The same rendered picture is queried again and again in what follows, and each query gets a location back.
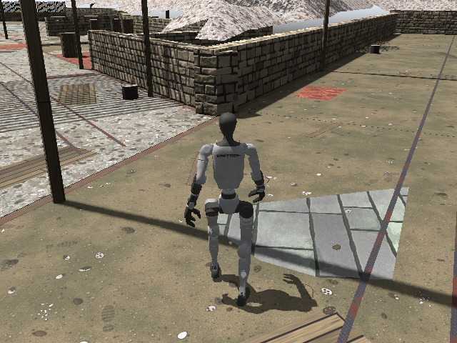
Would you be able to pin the left robot hand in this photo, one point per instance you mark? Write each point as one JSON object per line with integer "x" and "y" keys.
{"x": 187, "y": 215}

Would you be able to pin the right robot forearm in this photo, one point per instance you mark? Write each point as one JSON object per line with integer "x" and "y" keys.
{"x": 260, "y": 184}

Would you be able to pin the left robot forearm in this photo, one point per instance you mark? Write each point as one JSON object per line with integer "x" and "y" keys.
{"x": 194, "y": 194}

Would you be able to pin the robot torso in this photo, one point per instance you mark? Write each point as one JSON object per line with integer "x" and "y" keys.
{"x": 228, "y": 166}

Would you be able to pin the left robot thigh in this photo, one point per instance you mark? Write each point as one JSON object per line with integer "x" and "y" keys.
{"x": 212, "y": 212}

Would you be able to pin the left robot upper arm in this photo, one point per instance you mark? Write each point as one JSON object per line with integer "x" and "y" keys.
{"x": 206, "y": 150}

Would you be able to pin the right robot hand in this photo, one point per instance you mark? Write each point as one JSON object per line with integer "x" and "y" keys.
{"x": 254, "y": 192}

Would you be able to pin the right robot upper arm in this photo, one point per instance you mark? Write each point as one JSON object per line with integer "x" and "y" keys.
{"x": 250, "y": 150}

